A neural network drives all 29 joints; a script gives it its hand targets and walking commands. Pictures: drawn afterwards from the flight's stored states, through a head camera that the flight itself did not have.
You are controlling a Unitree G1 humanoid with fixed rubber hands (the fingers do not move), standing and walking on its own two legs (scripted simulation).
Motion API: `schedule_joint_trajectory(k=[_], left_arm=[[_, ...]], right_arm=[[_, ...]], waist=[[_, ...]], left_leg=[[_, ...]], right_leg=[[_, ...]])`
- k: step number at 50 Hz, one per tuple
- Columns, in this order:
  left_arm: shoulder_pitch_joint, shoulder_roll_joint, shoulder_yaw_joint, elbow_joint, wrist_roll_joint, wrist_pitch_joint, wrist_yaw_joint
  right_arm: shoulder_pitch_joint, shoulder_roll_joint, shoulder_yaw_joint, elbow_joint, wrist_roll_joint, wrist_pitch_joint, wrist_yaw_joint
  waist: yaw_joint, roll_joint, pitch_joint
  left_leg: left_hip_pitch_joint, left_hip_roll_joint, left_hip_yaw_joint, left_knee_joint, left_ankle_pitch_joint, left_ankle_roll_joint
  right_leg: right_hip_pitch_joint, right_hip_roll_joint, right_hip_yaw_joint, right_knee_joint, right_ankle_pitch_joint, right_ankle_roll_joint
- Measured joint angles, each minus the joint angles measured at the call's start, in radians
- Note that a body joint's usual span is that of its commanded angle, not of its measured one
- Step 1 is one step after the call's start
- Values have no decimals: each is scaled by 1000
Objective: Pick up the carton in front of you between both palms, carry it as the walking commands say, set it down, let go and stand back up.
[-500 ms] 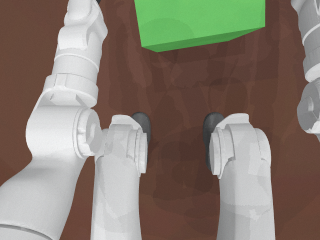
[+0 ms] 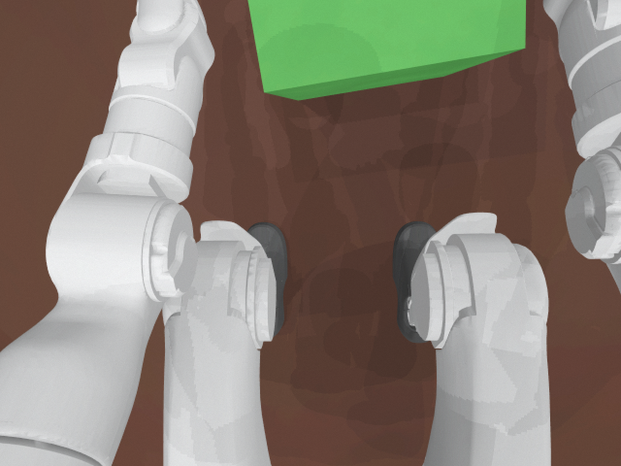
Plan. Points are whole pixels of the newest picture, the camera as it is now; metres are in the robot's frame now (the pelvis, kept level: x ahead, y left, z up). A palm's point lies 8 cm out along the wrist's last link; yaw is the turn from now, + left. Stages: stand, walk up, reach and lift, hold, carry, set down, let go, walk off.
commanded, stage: reach and lift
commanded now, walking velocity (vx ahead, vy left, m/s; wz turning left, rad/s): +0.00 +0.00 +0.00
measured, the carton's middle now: out of the picture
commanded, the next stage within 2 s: none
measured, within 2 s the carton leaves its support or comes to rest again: leaves its support in 0.44 s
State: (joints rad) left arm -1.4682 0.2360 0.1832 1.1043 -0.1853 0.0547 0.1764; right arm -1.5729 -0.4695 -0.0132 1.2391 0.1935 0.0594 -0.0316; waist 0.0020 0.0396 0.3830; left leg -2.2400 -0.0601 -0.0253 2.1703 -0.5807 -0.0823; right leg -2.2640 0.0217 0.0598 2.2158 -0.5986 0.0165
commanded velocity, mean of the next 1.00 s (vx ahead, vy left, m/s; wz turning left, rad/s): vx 0.00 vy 0.00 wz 0.00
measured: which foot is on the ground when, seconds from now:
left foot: down 0.00-1.00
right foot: down 0.00-1.00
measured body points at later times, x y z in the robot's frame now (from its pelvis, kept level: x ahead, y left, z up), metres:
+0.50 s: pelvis +0.01 +0.00 +0.00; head +0.37 -0.05 +0.25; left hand +0.57 +0.11 -0.17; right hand +0.56 -0.20 -0.17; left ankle +0.12 +0.14 -0.34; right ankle +0.10 -0.12 -0.34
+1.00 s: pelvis -0.01 +0.01 +0.10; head +0.26 -0.03 +0.46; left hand +0.52 +0.10 +0.03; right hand +0.50 -0.20 +0.03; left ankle +0.12 +0.14 -0.34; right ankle +0.10 -0.13 -0.34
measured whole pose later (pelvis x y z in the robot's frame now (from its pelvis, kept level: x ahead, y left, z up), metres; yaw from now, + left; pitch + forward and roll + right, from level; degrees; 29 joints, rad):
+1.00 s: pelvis -0.01 +0.01 +0.10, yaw -4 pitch +43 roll +2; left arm -1.14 -0.04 0.58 0.71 0.23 0.36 0.11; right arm -1.21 -0.11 -0.43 0.84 -0.26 0.38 0.00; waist 0.00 0.04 -0.11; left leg -2.07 -0.13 -0.10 1.79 -0.49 -0.10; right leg -2.09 0.10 0.10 1.80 -0.47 0.06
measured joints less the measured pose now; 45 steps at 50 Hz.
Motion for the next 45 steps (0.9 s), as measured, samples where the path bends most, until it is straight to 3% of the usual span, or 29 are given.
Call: schedule_joint_trajectory(k=[6, 9, 14, 17, 21, 25, 27, 30, 34, 40, 45], left_arm=[[-43, -21, -18, -3, -3, 4, -5], [-63, -37, 21, -7, 31, 9, 28], [-66, -57, 125, -36, 114, 52, 4], [-49, -57, 157, -65, 149, 95, -23], [-4, -60, 170, -113, 143, 129, -18], [57, -81, 142, -180, 106, 152, 36], [105, -103, 133, -232, 92, 161, 54], [192, -133, 142, -316, 99, 180, 54], [273, -182, 201, -376, 161, 211, 30], [285, -247, 355, -340, 340, 261, -28], [301, -269, 401, -353, 412, 286, -53]], right_arm=[[-45, 32, 15, 7, -4, 6, -1], [-72, 36, 10, 19, -26, 18, -7], [-87, 47, -48, 10, -101, 65, 4], [-56, 60, -91, -38, -139, 105, 25], [14, 90, -102, -121, -147, 140, 29], [105, 116, -87, -223, -128, 176, -9], [154, 138, -89, -280, -124, 200, -64], [225, 167, -114, -358, -134, 233, -62], [289, 220, -185, -400, -188, 267, -41], [309, 287, -331, -337, -343, 297, 8], [326, 325, -398, -342, -427, 312, 29]], waist=[[-5, 1, 35], [-8, 1, 59], [-12, 1, 68], [-15, 3, 51], [-22, 13, 7], [-18, 17, -52], [-14, 18, -93], [-14, 16, -176], [-15, 10, -296], [-7, -2, -425], [-5, -6, -470]], left_leg=[[11, -5, -3, -18, 20, -1], [23, -6, -7, -19, 22, -2], [27, -19, -12, -3, 16, -6], [18, -25, -17, 13, 6, -11], [2, -33, -22, 26, -10, -14], [-10, -47, -32, 24, -19, -20], [-13, -56, -40, 16, -18, -26], [-12, -67, -49, -11, -16, -32], [14, -69, -56, -73, -6, -41], [76, -62, -58, -201, 37, -20], [128, -69, -63, -304, 74, -14]], right_leg=[[13, -3, -3, -19, 18, -1], [26, -1, -5, -22, 22, -1], [30, -1, -6, -6, 16, -2], [23, -2, -9, 11, 5, -5], [9, -3, -11, 23, -13, -6], [-5, 7, -10, 17, -18, -1], [-9, 20, -5, 6, -14, 7], [-12, 46, 9, -26, -2, 26], [8, 70, 23, -94, 25, 43], [70, 85, 33, -234, 80, 48], [124, 85, 39, -339, 116, 47]])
